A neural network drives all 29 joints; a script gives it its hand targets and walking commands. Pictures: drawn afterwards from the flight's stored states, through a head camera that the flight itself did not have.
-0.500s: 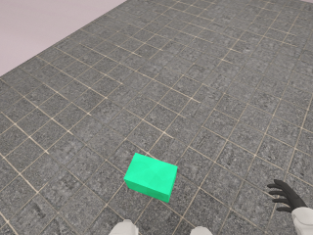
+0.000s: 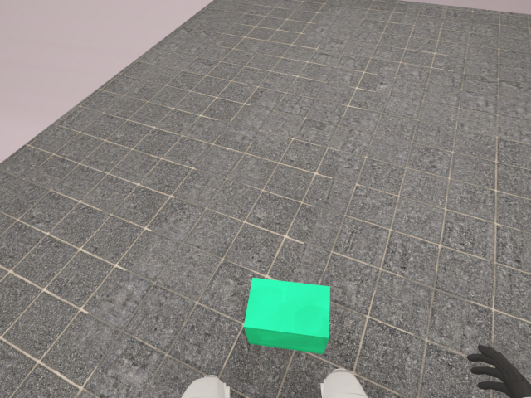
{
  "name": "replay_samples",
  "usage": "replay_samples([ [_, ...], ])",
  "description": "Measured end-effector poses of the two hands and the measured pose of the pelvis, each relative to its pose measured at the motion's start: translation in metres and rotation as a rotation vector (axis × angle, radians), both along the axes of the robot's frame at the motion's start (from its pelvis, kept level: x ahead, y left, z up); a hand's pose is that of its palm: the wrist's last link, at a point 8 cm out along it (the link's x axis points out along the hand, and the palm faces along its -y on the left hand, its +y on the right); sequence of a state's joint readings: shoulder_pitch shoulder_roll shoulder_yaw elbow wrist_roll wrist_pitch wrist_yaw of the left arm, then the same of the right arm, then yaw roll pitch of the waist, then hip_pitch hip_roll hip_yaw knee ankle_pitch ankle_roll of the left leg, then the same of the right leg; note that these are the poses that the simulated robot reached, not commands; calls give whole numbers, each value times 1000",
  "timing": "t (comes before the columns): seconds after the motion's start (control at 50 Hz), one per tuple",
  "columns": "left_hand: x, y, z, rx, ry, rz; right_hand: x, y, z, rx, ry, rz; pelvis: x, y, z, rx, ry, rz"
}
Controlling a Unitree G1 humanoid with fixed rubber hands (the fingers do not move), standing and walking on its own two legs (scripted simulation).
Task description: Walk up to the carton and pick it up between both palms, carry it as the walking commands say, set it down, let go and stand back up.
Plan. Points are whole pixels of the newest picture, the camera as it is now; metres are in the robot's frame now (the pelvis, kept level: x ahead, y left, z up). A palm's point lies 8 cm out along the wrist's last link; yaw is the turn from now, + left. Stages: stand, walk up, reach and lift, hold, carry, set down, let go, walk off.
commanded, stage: walk up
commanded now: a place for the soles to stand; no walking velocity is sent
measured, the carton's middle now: (288, 316) +0.44 -0.04 -0.63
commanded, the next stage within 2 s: reach and lift in 1.98 s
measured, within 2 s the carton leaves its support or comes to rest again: neither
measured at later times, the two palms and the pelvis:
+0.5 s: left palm (36, 355) +0.20 +0.37 -0.06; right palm out of the picture +0.05 -0.29 -0.04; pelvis +0.03 +0.07 +0.03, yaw -10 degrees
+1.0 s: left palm (61, 338) +0.22 +0.33 -0.04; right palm out of the picture +0.06 -0.30 -0.05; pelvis +0.03 +0.05 +0.05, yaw -14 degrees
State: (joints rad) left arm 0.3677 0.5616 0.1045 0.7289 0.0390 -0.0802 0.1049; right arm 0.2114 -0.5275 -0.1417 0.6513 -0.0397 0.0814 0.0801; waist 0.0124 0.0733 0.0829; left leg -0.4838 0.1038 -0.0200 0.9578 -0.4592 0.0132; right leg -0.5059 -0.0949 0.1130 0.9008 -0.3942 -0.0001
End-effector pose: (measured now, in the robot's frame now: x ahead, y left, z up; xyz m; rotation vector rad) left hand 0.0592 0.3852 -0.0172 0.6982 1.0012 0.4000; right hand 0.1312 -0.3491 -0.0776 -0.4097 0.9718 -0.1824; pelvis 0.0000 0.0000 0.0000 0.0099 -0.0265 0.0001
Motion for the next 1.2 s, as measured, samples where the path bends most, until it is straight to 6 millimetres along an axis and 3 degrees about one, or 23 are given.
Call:
replay_samples([
  [0.06,18,25,-18,-29,-1,-12,-22,25,-7,-18,9,-42,-1,28,-8,0,-3,-22],
  [0.16,51,26,-38,-154,23,-70,-62,54,6,-25,47,-128,4,48,6,-16,-6,-63],
  [0.3,92,4,-47,-273,50,-145,-94,48,29,-101,107,-194,17,59,18,-36,13,-123],
  [0.36,108,-3,-48,-293,36,-179,-97,47,32,-110,119,-223,21,60,20,-32,14,-136],
  [0.5,144,-15,-48,-341,25,-215,-77,63,36,-101,51,-223,31,67,26,-19,7,-175],
  [0.58,160,-24,-41,-344,4,-234,-77,58,37,-98,47,-238,33,62,28,-35,-2,-190],
  [0.66,164,-31,-40,-322,8,-256,-76,50,32,-75,46,-267,33,53,26,-20,-2,-202],
  [0.78,162,-42,-36,-326,39,-255,-71,54,28,-29,46,-273,33,51,34,7,-3,-217],
  [1.02,164,-59,-27,-348,67,-259,-74,50,32,-5,53,-308,31,45,45,15,-1,-242],
  [1.2,166,-77,-28,-345,92,-261,-103,10,32,-59,114,-367,36,20,42,2,-5,-258],
])
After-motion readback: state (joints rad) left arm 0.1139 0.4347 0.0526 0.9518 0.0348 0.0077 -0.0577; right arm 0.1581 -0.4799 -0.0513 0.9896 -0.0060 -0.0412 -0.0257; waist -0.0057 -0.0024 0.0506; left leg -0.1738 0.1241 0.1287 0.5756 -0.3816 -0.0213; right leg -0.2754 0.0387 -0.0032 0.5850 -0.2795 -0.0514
